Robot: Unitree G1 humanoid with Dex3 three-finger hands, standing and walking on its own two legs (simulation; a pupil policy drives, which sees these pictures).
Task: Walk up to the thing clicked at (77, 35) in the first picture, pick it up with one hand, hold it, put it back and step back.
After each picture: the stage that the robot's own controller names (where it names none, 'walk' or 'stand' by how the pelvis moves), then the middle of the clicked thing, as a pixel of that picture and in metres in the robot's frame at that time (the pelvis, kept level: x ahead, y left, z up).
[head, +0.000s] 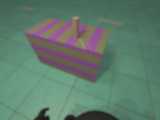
stand; (76, 28) +0.95 +0.21 +0.04
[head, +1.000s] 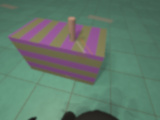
walk; (72, 30) +0.84 +0.22 +0.05
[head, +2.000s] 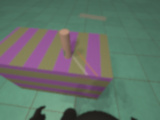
stand; (66, 45) +0.54 +0.22 +0.07
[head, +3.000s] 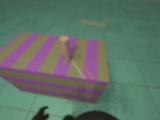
stand; (65, 51) +0.54 +0.23 +0.04
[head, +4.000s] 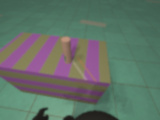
stand; (67, 51) +0.54 +0.22 +0.04
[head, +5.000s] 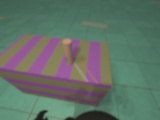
stand; (68, 53) +0.53 +0.21 +0.04
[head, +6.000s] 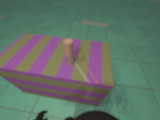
stand; (69, 53) +0.52 +0.20 +0.04
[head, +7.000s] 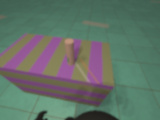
stand; (70, 53) +0.52 +0.19 +0.04
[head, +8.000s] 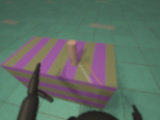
rise first; (73, 54) +0.53 +0.20 +0.04
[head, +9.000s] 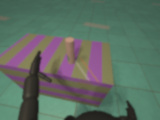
go down; (70, 52) +0.55 +0.19 +0.05
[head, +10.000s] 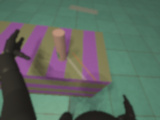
go down; (60, 47) +0.50 +0.19 +0.07
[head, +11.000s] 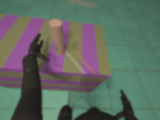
close in; (58, 40) +0.53 +0.20 +0.09
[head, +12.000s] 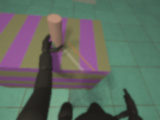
close; (56, 36) +0.54 +0.19 +0.11
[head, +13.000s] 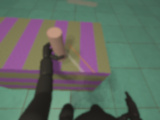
lift; (58, 47) +0.46 +0.18 +0.11
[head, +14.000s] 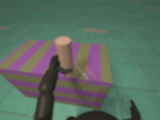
lift; (66, 60) +0.31 +0.15 +0.21
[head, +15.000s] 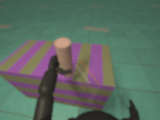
hold; (65, 61) +0.31 +0.15 +0.21
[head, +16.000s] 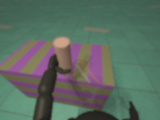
hold; (65, 60) +0.31 +0.15 +0.21
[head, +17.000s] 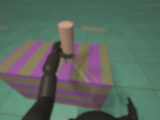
crouch; (68, 46) +0.39 +0.14 +0.25
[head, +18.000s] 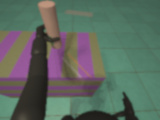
lower; (53, 29) +0.51 +0.18 +0.23
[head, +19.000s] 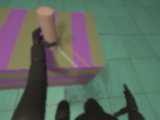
lower; (49, 33) +0.54 +0.18 +0.12
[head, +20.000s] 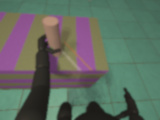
lower; (54, 40) +0.50 +0.18 +0.11
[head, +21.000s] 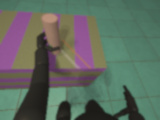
lower; (53, 38) +0.51 +0.17 +0.11
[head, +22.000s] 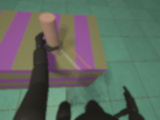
lower; (52, 37) +0.51 +0.18 +0.11
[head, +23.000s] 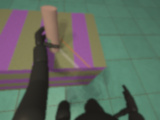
open; (52, 32) +0.54 +0.17 +0.12
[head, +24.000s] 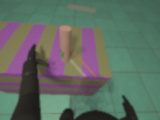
sink last; (65, 46) +0.50 +0.15 +0.09
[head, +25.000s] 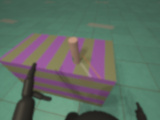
stand; (74, 52) +0.52 +0.17 +0.08
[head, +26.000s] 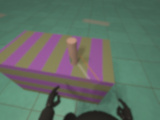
stand; (73, 53) +0.50 +0.16 +0.06
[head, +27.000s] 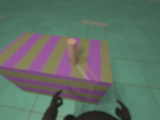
stand; (72, 54) +0.51 +0.17 +0.04
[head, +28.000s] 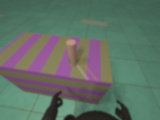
stand; (72, 54) +0.50 +0.17 +0.04
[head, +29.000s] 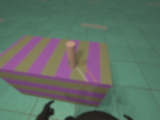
stand; (71, 56) +0.50 +0.17 +0.05
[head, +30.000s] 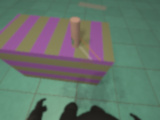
walk; (75, 34) +0.63 +0.15 +0.06
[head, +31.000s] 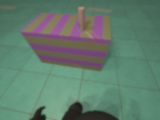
walk; (81, 20) +0.98 +0.18 +0.06
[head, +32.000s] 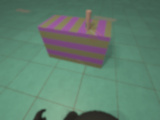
stand; (88, 20) +1.21 +0.12 +0.06
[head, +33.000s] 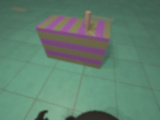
stand; (87, 21) +1.20 +0.10 +0.04
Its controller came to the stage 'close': yes
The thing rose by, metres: 0.20
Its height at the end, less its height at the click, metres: +0.00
